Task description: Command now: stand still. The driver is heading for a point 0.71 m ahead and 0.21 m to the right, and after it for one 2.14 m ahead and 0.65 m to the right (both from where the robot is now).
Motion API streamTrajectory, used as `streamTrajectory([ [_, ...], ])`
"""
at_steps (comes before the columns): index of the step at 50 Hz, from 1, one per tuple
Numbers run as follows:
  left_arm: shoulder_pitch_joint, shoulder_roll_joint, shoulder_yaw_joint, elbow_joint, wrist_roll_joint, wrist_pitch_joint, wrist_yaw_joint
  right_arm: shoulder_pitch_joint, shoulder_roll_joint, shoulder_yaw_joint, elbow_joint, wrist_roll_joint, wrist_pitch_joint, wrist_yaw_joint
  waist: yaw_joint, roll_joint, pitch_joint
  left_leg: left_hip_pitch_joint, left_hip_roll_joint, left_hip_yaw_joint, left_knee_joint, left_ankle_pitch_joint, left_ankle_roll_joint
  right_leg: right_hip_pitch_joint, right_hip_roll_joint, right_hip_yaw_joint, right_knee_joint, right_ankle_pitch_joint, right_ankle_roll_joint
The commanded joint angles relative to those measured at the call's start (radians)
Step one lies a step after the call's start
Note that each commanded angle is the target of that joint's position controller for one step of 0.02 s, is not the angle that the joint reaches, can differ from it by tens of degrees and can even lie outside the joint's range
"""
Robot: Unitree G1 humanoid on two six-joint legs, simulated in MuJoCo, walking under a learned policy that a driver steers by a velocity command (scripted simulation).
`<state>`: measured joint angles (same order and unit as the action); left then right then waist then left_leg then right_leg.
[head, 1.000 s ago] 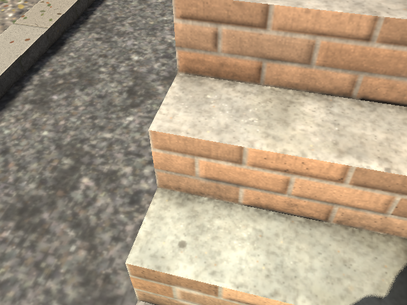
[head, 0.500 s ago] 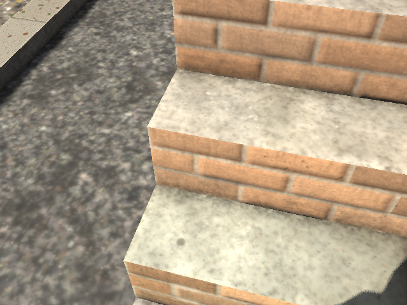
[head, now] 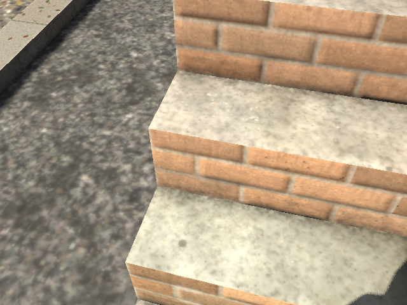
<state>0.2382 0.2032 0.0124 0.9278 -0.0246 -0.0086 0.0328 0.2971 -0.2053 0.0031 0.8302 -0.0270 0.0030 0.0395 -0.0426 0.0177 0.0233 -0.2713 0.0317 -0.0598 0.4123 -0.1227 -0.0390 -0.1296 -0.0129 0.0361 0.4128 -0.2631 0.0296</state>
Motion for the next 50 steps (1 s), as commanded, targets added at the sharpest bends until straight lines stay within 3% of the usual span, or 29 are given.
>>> streamTrajectory([
  [1,0.008,0.094,0.018,-0.042,-0.001,-0.011,0.002,0.029,-0.096,-0.021,-0.042,0.0,-0.009,-0.003,-0.002,0.0,0.003,-0.001,0.053,-0.039,-0.098,-0.107,0.062,-0.026,-0.051,0.038,-0.074,0.124,-0.075],
  [4,-0.017,0.082,0.011,-0.062,-0.015,-0.012,-0.001,0.036,-0.082,-0.015,-0.038,-0.014,-0.018,-0.007,-0.001,-0.015,0.01,-0.002,0.044,-0.034,-0.11,-0.105,0.067,-0.031,-0.05,0.056,-0.087,0.078,-0.06],
  [7,-0.005,0.091,0.013,-0.058,-0.011,-0.013,-0.001,0.038,-0.085,-0.014,-0.04,-0.01,-0.02,-0.009,0.003,-0.014,0.009,0.006,0.045,-0.033,-0.112,-0.086,0.069,-0.029,-0.052,0.057,-0.087,0.087,-0.059],
  [8,-0.013,0.103,0.018,-0.058,-0.017,-0.013,0.0,0.022,-0.089,-0.018,-0.047,-0.007,-0.02,-0.012,0.002,-0.014,0.014,0.006,0.048,-0.031,-0.093,-0.057,0.069,-0.04,-0.057,0.054,-0.073,0.113,-0.061],
  [9,-0.003,0.087,0.012,-0.06,-0.011,-0.014,-0.001,0.046,-0.084,-0.013,-0.041,-0.01,-0.021,-0.01,0.003,-0.014,-0.004,0.007,0.046,-0.031,-0.108,-0.081,0.068,-0.02,-0.054,0.058,-0.084,0.096,-0.06],
  [13,-0.014,0.095,0.016,-0.062,-0.017,-0.013,0.0,0.031,-0.086,-0.017,-0.048,-0.007,-0.02,-0.013,0.002,-0.014,0.003,0.004,0.048,-0.029,-0.087,-0.052,0.067,-0.033,-0.059,0.054,-0.069,0.122,-0.061],
  [15,-0.007,0.083,0.011,-0.062,-0.01,-0.013,-0.001,0.048,-0.083,-0.014,-0.041,-0.01,-0.021,-0.01,0.003,-0.013,0.004,-0.002,0.045,-0.032,-0.107,-0.086,0.067,-0.023,-0.052,0.055,-0.082,0.091,-0.059],
  [16,-0.018,0.096,0.016,-0.062,-0.016,-0.012,0.0,0.028,-0.087,-0.018,-0.048,-0.007,-0.02,-0.013,0.002,-0.012,0.012,-0.001,0.048,-0.03,-0.088,-0.057,0.067,-0.037,-0.057,0.053,-0.069,0.116,-0.06],
  [19,-0.013,0.077,0.01,-0.065,-0.01,-0.013,-0.001,0.052,-0.08,-0.013,-0.042,-0.011,-0.021,-0.01,0.003,-0.012,-0.009,-0.003,0.047,-0.031,-0.103,-0.081,0.067,-0.017,-0.052,0.055,-0.078,0.102,-0.06],
  [22,-0.027,0.097,0.016,-0.064,-0.016,-0.012,0.0,0.025,-0.088,-0.019,-0.051,-0.007,-0.02,-0.012,0.002,-0.01,0.011,-0.002,0.049,-0.031,-0.087,-0.05,0.068,-0.036,-0.057,0.052,-0.065,0.124,-0.06],
  [25,-0.02,0.078,0.01,-0.066,-0.01,-0.013,-0.001,0.051,-0.081,-0.014,-0.044,-0.011,-0.021,-0.01,0.002,-0.011,-0.012,-0.001,0.048,-0.032,-0.102,-0.079,0.067,-0.015,-0.052,0.055,-0.075,0.105,-0.059],
  [28,-0.032,0.098,0.016,-0.065,-0.015,-0.012,0.0,0.024,-0.089,-0.02,-0.052,-0.007,-0.02,-0.012,0.001,-0.009,0.009,0.0,0.05,-0.032,-0.087,-0.051,0.068,-0.037,-0.056,0.051,-0.064,0.124,-0.059],
  [30,-0.022,0.08,0.01,-0.066,-0.01,-0.013,-0.001,0.049,-0.082,-0.015,-0.046,-0.011,-0.021,-0.009,0.002,-0.009,-0.012,0.001,0.048,-0.032,-0.103,-0.077,0.067,-0.017,-0.052,0.054,-0.074,0.106,-0.058],
  [33,-0.024,0.086,0.011,-0.066,-0.008,-0.012,-0.001,0.042,-0.087,-0.016,-0.047,-0.01,-0.021,-0.009,0.002,-0.007,0.002,0.001,0.047,-0.034,-0.107,-0.081,0.068,-0.023,-0.051,0.053,-0.076,0.1,-0.057],
  [34,-0.032,0.099,0.016,-0.064,-0.015,-0.012,-0.001,0.023,-0.09,-0.02,-0.054,-0.007,-0.02,-0.011,0.0,-0.008,0.007,0.004,0.05,-0.031,-0.088,-0.05,0.068,-0.037,-0.056,0.05,-0.064,0.124,-0.058],
  [37,-0.021,0.086,0.011,-0.065,-0.009,-0.012,-0.001,0.044,-0.087,-0.016,-0.047,-0.01,-0.021,-0.008,0.002,-0.007,0.0,0.004,0.047,-0.033,-0.108,-0.082,0.068,-0.023,-0.052,0.053,-0.077,0.099,-0.057],
  [38,-0.03,0.1,0.017,-0.066,-0.016,-0.012,0.0,0.023,-0.093,-0.021,-0.054,-0.007,-0.021,-0.009,0.0,-0.006,0.007,0.004,0.048,-0.03,-0.086,-0.058,0.068,-0.038,-0.056,0.049,-0.063,0.117,-0.059],
  [41,-0.019,0.087,0.012,-0.069,-0.01,-0.012,-0.001,0.041,-0.088,-0.017,-0.049,-0.009,-0.021,-0.006,0.002,-0.007,0.001,0.002,0.046,-0.033,-0.107,-0.092,0.068,-0.026,-0.051,0.052,-0.075,0.092,-0.057],
  [43,-0.029,0.095,0.016,-0.071,-0.017,-0.013,0.0,0.026,-0.089,-0.02,-0.056,-0.007,-0.021,-0.01,0.0,-0.009,-0.003,0.005,0.048,-0.028,-0.083,-0.054,0.068,-0.035,-0.057,0.049,-0.06,0.124,-0.059],
  [44,-0.018,0.081,0.011,-0.072,-0.01,-0.013,-0.001,0.046,-0.084,-0.016,-0.049,-0.01,-0.021,-0.007,0.002,-0.01,-0.012,0.003,0.046,-0.031,-0.101,-0.085,0.067,-0.021,-0.052,0.052,-0.072,0.101,-0.058],
  [45,0.009,0.099,0.018,-0.05,0.004,-0.011,0.001,0.037,-0.101,-0.024,-0.046,0.003,-0.015,-0.003,0.002,0.002,-0.002,0.004,0.057,-0.035,-0.095,-0.087,0.064,-0.027,-0.051,0.034,-0.065,0.119,-0.07],
  [50,0.008,0.091,0.016,-0.046,0.001,-0.01,0.002,0.035,-0.097,-0.022,-0.04,0.001,-0.009,-0.003,-0.002,0.002,0.002,-0.001,0.055,-0.036,-0.095,-0.099,0.06,-0.024,-0.052,0.035,-0.07,0.131,-0.072],
])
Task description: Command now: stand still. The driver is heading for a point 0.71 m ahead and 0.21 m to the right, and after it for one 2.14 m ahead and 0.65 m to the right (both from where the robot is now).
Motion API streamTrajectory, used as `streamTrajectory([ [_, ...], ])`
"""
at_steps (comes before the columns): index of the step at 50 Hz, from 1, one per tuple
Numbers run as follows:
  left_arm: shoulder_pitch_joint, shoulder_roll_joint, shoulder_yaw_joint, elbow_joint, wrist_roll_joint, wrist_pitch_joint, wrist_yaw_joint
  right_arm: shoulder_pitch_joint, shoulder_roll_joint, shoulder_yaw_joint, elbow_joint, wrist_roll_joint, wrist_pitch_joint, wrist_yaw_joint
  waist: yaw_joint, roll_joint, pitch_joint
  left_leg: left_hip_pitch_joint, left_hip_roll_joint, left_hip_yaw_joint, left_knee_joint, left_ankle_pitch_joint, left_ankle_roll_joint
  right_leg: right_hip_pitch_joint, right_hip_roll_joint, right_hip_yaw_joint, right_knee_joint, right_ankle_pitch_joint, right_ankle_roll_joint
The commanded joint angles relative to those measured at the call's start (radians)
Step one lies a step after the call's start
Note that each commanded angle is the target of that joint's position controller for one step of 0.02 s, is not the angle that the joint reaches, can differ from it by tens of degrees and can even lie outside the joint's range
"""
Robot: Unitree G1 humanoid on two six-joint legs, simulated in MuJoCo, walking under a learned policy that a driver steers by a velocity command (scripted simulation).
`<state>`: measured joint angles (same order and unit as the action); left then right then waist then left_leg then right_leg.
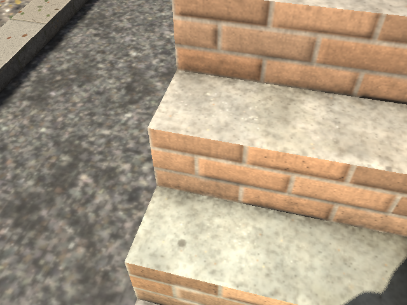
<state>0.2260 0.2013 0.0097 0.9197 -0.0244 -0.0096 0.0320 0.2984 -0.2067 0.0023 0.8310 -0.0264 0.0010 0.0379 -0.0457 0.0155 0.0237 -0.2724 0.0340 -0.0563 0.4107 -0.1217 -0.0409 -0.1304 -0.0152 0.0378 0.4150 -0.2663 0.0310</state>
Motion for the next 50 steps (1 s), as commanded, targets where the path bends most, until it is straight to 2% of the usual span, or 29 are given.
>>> streamTrajectory([
  [1,0.01,0.105,0.023,-0.037,-0.007,-0.01,0.003,0.012,-0.1,-0.026,-0.046,0.002,-0.007,-0.003,-0.001,0.001,0.008,-0.001,0.054,-0.034,-0.073,-0.067,0.062,-0.037,-0.054,0.03,-0.06,0.159,-0.075],
  [4,0.024,0.091,0.019,-0.034,-0.001,-0.01,0.003,0.033,-0.093,-0.021,-0.034,-0.001,-0.007,-0.001,0.0,0.002,0.001,-0.003,0.053,-0.037,-0.094,-0.109,0.061,-0.023,-0.049,0.034,-0.074,0.134,-0.075],
  [5,-0.002,0.077,0.012,-0.054,-0.014,-0.011,0.001,0.039,-0.078,-0.014,-0.035,-0.014,-0.013,-0.005,0.0,-0.006,0.002,-0.005,0.043,-0.035,-0.107,-0.113,0.065,-0.022,-0.049,0.053,-0.085,0.102,-0.063],
  [6,-0.015,0.093,0.017,-0.054,-0.021,-0.011,0.001,0.015,-0.084,-0.018,-0.039,-0.012,-0.015,-0.008,0.0,-0.011,0.015,-0.001,0.046,-0.031,-0.088,-0.074,0.067,-0.043,-0.053,0.05,-0.075,0.115,-0.061],
  [9,-0.004,0.096,0.017,-0.05,-0.018,-0.013,0.0,0.024,-0.083,-0.016,-0.041,-0.01,-0.017,-0.01,0.003,-0.012,-0.003,0.011,0.048,-0.028,-0.086,-0.057,0.068,-0.035,-0.056,0.051,-0.072,0.127,-0.061],
  [10,0.005,0.086,0.013,-0.052,-0.011,-0.013,-0.001,0.043,-0.082,-0.013,-0.036,-0.012,-0.018,-0.007,0.005,-0.01,-0.01,0.009,0.046,-0.031,-0.105,-0.087,0.068,-0.02,-0.05,0.053,-0.083,0.102,-0.061],
  [12,0.006,0.093,0.015,-0.051,-0.009,-0.011,-0.001,0.036,-0.086,-0.014,-0.038,-0.011,-0.018,-0.007,0.006,-0.007,0.004,0.007,0.045,-0.033,-0.109,-0.09,0.069,-0.025,-0.049,0.052,-0.084,0.096,-0.06],
  [14,0.006,0.094,0.015,-0.052,-0.009,-0.011,0.0,0.036,-0.087,-0.014,-0.04,-0.01,-0.018,-0.006,0.006,-0.007,0.006,0.008,0.045,-0.034,-0.11,-0.085,0.069,-0.026,-0.05,0.052,-0.083,0.097,-0.059],
  [15,-0.003,0.104,0.019,-0.051,-0.016,-0.011,0.0,0.018,-0.09,-0.018,-0.046,-0.007,-0.018,-0.009,0.005,-0.008,0.011,0.008,0.047,-0.03,-0.091,-0.057,0.069,-0.04,-0.055,0.048,-0.071,0.12,-0.06],
  [17,0.005,0.084,0.013,-0.054,-0.011,-0.012,-0.001,0.044,-0.082,-0.013,-0.04,-0.011,-0.019,-0.007,0.006,-0.01,-0.008,0.007,0.046,-0.031,-0.105,-0.085,0.068,-0.02,-0.051,0.051,-0.081,0.101,-0.059],
  [20,0.002,0.089,0.014,-0.055,-0.009,-0.011,0.0,0.037,-0.085,-0.014,-0.041,-0.01,-0.019,-0.007,0.006,-0.007,0.006,0.003,0.045,-0.034,-0.109,-0.086,0.069,-0.026,-0.05,0.05,-0.082,0.097,-0.058],
  [21,-0.008,0.101,0.019,-0.054,-0.016,-0.011,0.0,0.019,-0.088,-0.018,-0.048,-0.007,-0.018,-0.009,0.004,-0.008,0.011,0.004,0.048,-0.031,-0.089,-0.055,0.069,-0.04,-0.055,0.047,-0.069,0.123,-0.059],
  [23,0.001,0.082,0.013,-0.056,-0.01,-0.013,-0.001,0.045,-0.08,-0.013,-0.041,-0.011,-0.019,-0.007,0.006,-0.009,-0.01,0.005,0.046,-0.031,-0.104,-0.081,0.068,-0.018,-0.051,0.051,-0.079,0.106,-0.058],
  [25,-0.001,0.086,0.013,-0.055,-0.009,-0.012,0.0,0.04,-0.084,-0.015,-0.042,-0.01,-0.019,-0.006,0.006,-0.007,0.002,0.003,0.046,-0.033,-0.107,-0.086,0.069,-0.024,-0.05,0.05,-0.081,0.1,-0.058],
  [26,-0.011,0.099,0.018,-0.055,-0.016,-0.012,0.0,0.02,-0.087,-0.019,-0.049,-0.007,-0.018,-0.009,0.004,-0.007,0.009,0.005,0.048,-0.031,-0.087,-0.053,0.069,-0.038,-0.055,0.047,-0.068,0.127,-0.059],
  [28,-0.011,0.093,0.017,-0.056,-0.017,-0.012,0.0,0.027,-0.083,-0.017,-0.048,-0.008,-0.018,-0.01,0.003,-0.009,-0.007,0.007,0.049,-0.028,-0.083,-0.049,0.068,-0.032,-0.056,0.047,-0.065,0.133,-0.06],
  [29,-0.002,0.08,0.012,-0.057,-0.01,-0.013,-0.001,0.047,-0.08,-0.013,-0.042,-0.011,-0.019,-0.007,0.005,-0.008,-0.014,0.005,0.047,-0.031,-0.102,-0.082,0.068,-0.017,-0.051,0.05,-0.078,0.108,-0.058],
  [32,-0.004,0.089,0.013,-0.056,-0.008,-0.011,0.0,0.038,-0.086,-0.015,-0.044,-0.01,-0.019,-0.006,0.005,-0.005,0.002,0.005,0.046,-0.034,-0.107,-0.082,0.069,-0.025,-0.05,0.05,-0.079,0.105,-0.057],
  [33,-0.013,0.101,0.018,-0.055,-0.015,-0.011,0.0,0.02,-0.089,-0.019,-0.05,-0.007,-0.018,-0.009,0.004,-0.006,0.007,0.007,0.048,-0.031,-0.088,-0.05,0.069,-0.038,-0.055,0.046,-0.066,0.13,-0.058],
  [35,-0.001,0.085,0.013,-0.059,-0.011,-0.012,-0.001,0.045,-0.085,-0.015,-0.044,-0.011,-0.02,-0.005,0.005,-0.004,-0.013,0.007,0.045,-0.031,-0.101,-0.086,0.068,-0.018,-0.051,0.05,-0.076,0.105,-0.058],
  [37,-0.003,0.089,0.014,-0.06,-0.01,-0.012,0.0,0.039,-0.087,-0.016,-0.045,-0.01,-0.019,-0.004,0.005,-0.004,0.002,0.003,0.045,-0.033,-0.105,-0.095,0.068,-0.026,-0.049,0.049,-0.078,0.094,-0.058],
  [39,-0.013,0.098,0.018,-0.062,-0.017,-0.012,0.001,0.022,-0.088,-0.019,-0.052,-0.008,-0.018,-0.007,0.003,-0.007,-0.002,0.006,0.047,-0.029,-0.082,-0.056,0.068,-0.036,-0.055,0.046,-0.063,0.126,-0.06],
  [40,0.026,0.099,0.02,-0.041,0.003,-0.011,0.002,0.038,-0.099,-0.022,-0.043,0.002,-0.013,-0.001,0.005,0.003,-0.011,0.008,0.057,-0.034,-0.09,-0.084,0.064,-0.023,-0.051,0.032,-0.067,0.127,-0.071],
  [41,0.029,0.099,0.021,-0.039,0.004,-0.01,0.002,0.037,-0.1,-0.023,-0.043,0.004,-0.01,0.0,0.004,0.007,-0.006,0.004,0.055,-0.036,-0.092,-0.099,0.062,-0.023,-0.05,0.033,-0.067,0.129,-0.073],
  [45,0.023,0.093,0.019,-0.037,0.0,-0.01,0.002,0.032,-0.096,-0.022,-0.037,0.0,-0.007,-0.001,0.001,0.003,0.003,-0.001,0.055,-0.036,-0.094,-0.103,0.061,-0.026,-0.05,0.033,-0.073,0.134,-0.073],
  [47,0.014,0.102,0.023,-0.036,-0.008,-0.011,0.002,0.016,-0.097,-0.025,-0.041,0.001,-0.007,-0.002,-0.002,0.0,-0.004,0.002,0.057,-0.028,-0.069,-0.064,0.06,-0.032,-0.056,0.03,-0.06,0.168,-0.076],
  [48,0.025,0.086,0.017,-0.033,-0.001,-0.011,0.002,0.039,-0.088,-0.019,-0.031,-0.001,-0.007,-0.002,-0.001,-0.002,-0.012,0.002,0.056,-0.033,-0.091,-0.094,0.06,-0.018,-0.052,0.033,-0.074,0.149,-0.074],
  [49,0.0,0.072,0.01,-0.051,-0.014,-0.013,0.0,0.042,-0.074,-0.012,-0.031,-0.014,-0.013,-0.005,-0.001,-0.01,-0.003,-0.001,0.046,-0.031,-0.107,-0.104,0.064,-0.022,-0.05,0.051,-0.086,0.112,-0.06],
  [50,-0.013,0.089,0.015,-0.05,-0.021,-0.013,0.0,0.018,-0.081,-0.017,-0.035,-0.012,-0.015,-0.009,-0.001,-0.013,0.012,0.005,0.049,-0.028,-0.089,-0.067,0.066,-0.043,-0.054,0.048,-0.077,0.124,-0.059],
])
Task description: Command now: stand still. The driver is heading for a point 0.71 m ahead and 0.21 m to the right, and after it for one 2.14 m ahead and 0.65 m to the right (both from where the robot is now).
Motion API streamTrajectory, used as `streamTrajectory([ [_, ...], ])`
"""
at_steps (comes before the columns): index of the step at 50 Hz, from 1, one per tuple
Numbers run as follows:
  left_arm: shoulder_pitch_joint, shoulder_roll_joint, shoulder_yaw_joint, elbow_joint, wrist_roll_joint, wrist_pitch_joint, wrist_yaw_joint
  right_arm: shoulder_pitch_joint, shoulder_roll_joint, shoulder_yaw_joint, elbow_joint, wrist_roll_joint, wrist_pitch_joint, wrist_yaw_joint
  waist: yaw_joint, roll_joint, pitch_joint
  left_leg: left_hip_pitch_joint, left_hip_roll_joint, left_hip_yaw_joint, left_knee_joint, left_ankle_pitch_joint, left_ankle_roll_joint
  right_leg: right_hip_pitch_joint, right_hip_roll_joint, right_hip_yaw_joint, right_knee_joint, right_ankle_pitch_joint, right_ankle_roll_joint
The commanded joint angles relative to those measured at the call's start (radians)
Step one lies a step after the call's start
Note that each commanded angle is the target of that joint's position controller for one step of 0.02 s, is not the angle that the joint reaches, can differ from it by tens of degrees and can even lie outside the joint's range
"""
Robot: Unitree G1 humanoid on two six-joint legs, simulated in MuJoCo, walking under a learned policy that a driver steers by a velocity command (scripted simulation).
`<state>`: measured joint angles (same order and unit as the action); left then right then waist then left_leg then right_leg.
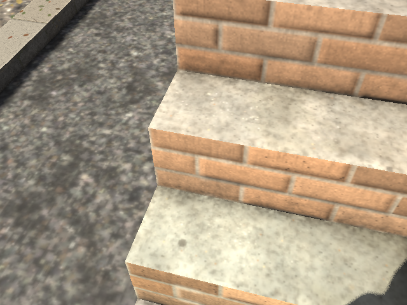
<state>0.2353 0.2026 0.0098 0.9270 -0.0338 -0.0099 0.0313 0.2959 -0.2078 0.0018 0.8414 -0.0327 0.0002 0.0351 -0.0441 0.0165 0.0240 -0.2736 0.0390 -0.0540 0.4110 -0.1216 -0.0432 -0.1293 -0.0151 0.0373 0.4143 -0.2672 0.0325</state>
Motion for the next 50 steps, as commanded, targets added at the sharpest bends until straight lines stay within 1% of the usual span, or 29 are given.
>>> streamTrajectory([
  [1,-0.019,0.092,0.016,-0.058,-0.01,-0.013,0.0,0.023,-0.082,-0.016,-0.048,-0.005,-0.015,-0.007,-0.001,-0.012,0.002,0.012,0.045,-0.029,-0.087,-0.057,0.069,-0.039,-0.056,0.05,-0.074,0.131,-0.061],
  [3,-0.012,0.096,0.017,-0.056,-0.009,-0.013,0.0,0.026,-0.083,-0.016,-0.049,-0.004,-0.016,-0.006,0.001,-0.011,-0.004,0.014,0.045,-0.027,-0.087,-0.057,0.069,-0.037,-0.056,0.05,-0.072,0.129,-0.062],
  [4,-0.002,0.085,0.013,-0.057,-0.002,-0.013,-0.001,0.045,-0.081,-0.012,-0.043,-0.006,-0.017,-0.004,0.003,-0.009,-0.01,0.012,0.042,-0.03,-0.106,-0.088,0.069,-0.022,-0.05,0.052,-0.083,0.103,-0.061],
  [7,-0.001,0.092,0.014,-0.057,0.0,-0.011,0.0,0.038,-0.086,-0.014,-0.047,-0.004,-0.017,-0.003,0.004,-0.007,0.006,0.01,0.041,-0.033,-0.111,-0.089,0.071,-0.029,-0.05,0.051,-0.084,0.097,-0.06],
  [10,-0.01,0.097,0.018,-0.059,-0.008,-0.012,0.0,0.026,-0.086,-0.016,-0.054,-0.002,-0.017,-0.006,0.002,-0.01,0.0,0.013,0.044,-0.028,-0.088,-0.055,0.07,-0.037,-0.057,0.047,-0.07,0.126,-0.06],
  [11,-0.001,0.083,0.013,-0.06,-0.001,-0.013,0.0,0.046,-0.081,-0.012,-0.047,-0.005,-0.018,-0.004,0.004,-0.011,-0.008,0.01,0.042,-0.03,-0.106,-0.087,0.069,-0.023,-0.051,0.05,-0.082,0.101,-0.059],
  [14,-0.004,0.088,0.014,-0.06,0.0,-0.012,0.0,0.04,-0.084,-0.014,-0.049,-0.004,-0.018,-0.003,0.004,-0.008,0.006,0.006,0.042,-0.033,-0.109,-0.087,0.071,-0.029,-0.05,0.049,-0.082,0.099,-0.058],
  [15,-0.014,0.099,0.018,-0.06,-0.007,-0.012,0.001,0.021,-0.087,-0.018,-0.056,-0.001,-0.017,-0.006,0.002,-0.009,0.012,0.008,0.044,-0.03,-0.09,-0.055,0.071,-0.042,-0.055,0.046,-0.069,0.124,-0.06],
  [17,-0.014,0.092,0.017,-0.061,-0.008,-0.013,0.0,0.029,-0.082,-0.016,-0.055,-0.002,-0.018,-0.006,0.002,-0.011,-0.005,0.009,0.045,-0.027,-0.085,-0.052,0.07,-0.035,-0.056,0.046,-0.066,0.131,-0.06],
  [18,-0.005,0.079,0.012,-0.062,-0.001,-0.013,0.0,0.048,-0.079,-0.012,-0.048,-0.005,-0.019,-0.004,0.004,-0.01,-0.012,0.007,0.043,-0.03,-0.104,-0.085,0.069,-0.021,-0.051,0.049,-0.079,0.106,-0.059],
  [20,-0.008,0.085,0.013,-0.062,0.001,-0.012,0.0,0.041,-0.083,-0.014,-0.05,-0.004,-0.018,-0.003,0.004,-0.007,0.002,0.005,0.042,-0.033,-0.108,-0.087,0.07,-0.027,-0.05,0.049,-0.08,0.102,-0.058],
  [21,-0.018,0.098,0.018,-0.061,-0.006,-0.011,0.001,0.021,-0.086,-0.018,-0.057,-0.001,-0.017,-0.006,0.002,-0.008,0.009,0.007,0.044,-0.03,-0.088,-0.054,0.071,-0.041,-0.055,0.045,-0.067,0.128,-0.059],
  [22,-0.088,0.14,0.031,-0.13,-0.001,-0.01,-0.009,-0.044,-0.14,-0.041,-0.081,-0.003,-0.005,-0.009,0.036,0.006,-0.052,-0.05,-0.03,0.004,-0.037,-0.432,0.091,-0.069,-0.008,0.043,-0.02,-0.244,-0.107],
  [23,-0.111,0.127,0.024,-0.149,0.002,-0.013,-0.01,-0.119,-0.143,-0.04,-0.113,0.0,0.003,-0.015,0.057,-0.002,0.008,-0.159,-0.026,0.023,0.014,-0.403,0.094,-0.109,-0.032,0.078,-0.041,-0.293,-0.128],
  [25,-0.037,0.146,0.031,-0.129,-0.002,-0.025,-0.008,-0.097,-0.066,-0.018,-0.123,-0.008,-0.004,-0.017,0.062,-0.165,0.012,-0.22,-0.054,0.098,0.164,-0.247,0.086,-0.111,-0.105,0.211,-0.12,-0.383,-0.181],
  [26,-0.011,0.135,0.028,-0.09,0.008,-0.033,-0.008,-0.033,-0.031,-0.008,-0.096,-0.009,-0.01,-0.009,0.031,-0.192,-0.005,-0.166,-0.032,0.111,0.198,-0.205,0.085,-0.153,-0.128,0.221,-0.15,-0.37,-0.206],
  [27,-0.033,0.115,0.023,-0.093,0.009,-0.038,-0.01,0.016,-0.023,-0.004,-0.081,-0.01,-0.016,-0.007,0.005,-0.168,-0.007,-0.112,-0.017,0.098,0.182,-0.195,0.091,-0.19,-0.124,0.212,-0.142,-0.34,-0.206],
  [28,-0.062,0.103,0.019,-0.094,0.006,-0.038,-0.012,0.053,-0.035,-0.005,-0.065,-0.009,-0.022,-0.004,-0.022,-0.115,-0.002,-0.053,-0.004,0.078,0.108,-0.21,0.101,-0.215,-0.088,0.156,-0.101,-0.276,-0.186],
  [29,-0.089,0.097,0.014,-0.095,0.003,-0.033,-0.011,0.071,-0.057,-0.01,-0.06,-0.008,-0.032,-0.01,-0.034,-0.044,0.008,-0.016,0.023,0.024,0.031,-0.207,0.111,-0.206,-0.041,0.09,-0.021,-0.131,-0.159],
  [30,-0.074,0.062,-0.003,-0.071,-0.004,-0.018,-0.01,0.042,-0.064,-0.006,-0.047,-0.009,-0.03,-0.01,-0.025,0.059,0.003,0.016,0.054,-0.028,-0.058,-0.17,0.1,-0.149,-0.013,0.036,0.046,0.054,-0.124],
  [31,-0.043,0.047,-0.014,-0.061,-0.001,-0.012,-0.007,-0.002,-0.053,0.003,-0.056,-0.007,-0.031,-0.009,0.0,0.105,-0.011,0.014,0.064,-0.052,-0.095,-0.103,0.09,-0.082,-0.024,0.035,0.012,0.136,-0.093],
  [32,-0.05,0.066,-0.016,-0.046,0.002,-0.008,-0.006,-0.006,-0.053,0.003,-0.049,-0.004,-0.032,-0.006,-0.004,0.091,0.003,0.026,0.055,-0.032,-0.096,0.038,0.08,-0.042,-0.039,0.044,-0.006,0.197,-0.074],
  [33,-0.051,0.088,-0.014,-0.034,-0.002,-0.007,-0.008,0.0,-0.068,-0.004,-0.042,0.0,-0.039,-0.005,-0.011,0.05,0.0,0.062,0.053,-0.026,-0.091,0.144,0.074,-0.026,-0.044,0.048,-0.008,0.232,-0.07],
  [34,-0.023,0.092,-0.011,-0.024,0.002,-0.009,-0.011,0.007,-0.07,-0.006,-0.039,0.009,-0.045,0.0,-0.014,0.073,-0.003,0.094,0.052,-0.013,-0.091,0.284,0.072,-0.002,-0.063,0.052,0.0,0.281,-0.063],
  [36,0.001,0.104,-0.01,-0.009,0.0,-0.008,-0.017,0.03,-0.085,-0.011,-0.021,0.014,-0.05,0.0,-0.011,0.059,-0.056,0.164,0.059,-0.008,-0.093,0.387,0.076,0.029,-0.072,0.047,0.008,0.287,-0.057],
  [43,-0.007,0.097,-0.013,0.008,0.002,0.001,-0.009,0.009,-0.079,-0.022,0.006,0.012,-0.036,-0.003,-0.009,-0.015,-0.054,0.166,0.059,0.018,-0.121,0.296,0.071,0.037,-0.083,0.046,-0.034,0.289,-0.039],
  [46,-0.011,0.1,-0.012,0.01,0.003,0.001,-0.003,0.008,-0.078,-0.025,0.015,0.011,-0.029,-0.003,-0.01,-0.029,-0.049,0.154,0.057,0.025,-0.124,0.249,0.067,0.037,-0.085,0.048,-0.049,0.316,-0.041],
  [47,-0.017,0.117,-0.004,-0.003,0.008,0.001,0.003,0.012,-0.086,-0.028,0.012,0.01,-0.024,-0.002,-0.011,-0.009,-0.044,0.148,0.052,0.031,-0.113,0.272,0.073,0.029,-0.089,0.04,-0.034,0.338,-0.038],
  [50,-0.016,0.113,-0.002,-0.01,0.005,0.002,0.009,0.018,-0.084,-0.029,0.017,0.008,-0.016,-0.001,-0.012,-0.027,-0.048,0.133,0.052,0.04,-0.105,0.202,0.066,0.02,-0.085,0.041,-0.044,0.334,-0.043],
])
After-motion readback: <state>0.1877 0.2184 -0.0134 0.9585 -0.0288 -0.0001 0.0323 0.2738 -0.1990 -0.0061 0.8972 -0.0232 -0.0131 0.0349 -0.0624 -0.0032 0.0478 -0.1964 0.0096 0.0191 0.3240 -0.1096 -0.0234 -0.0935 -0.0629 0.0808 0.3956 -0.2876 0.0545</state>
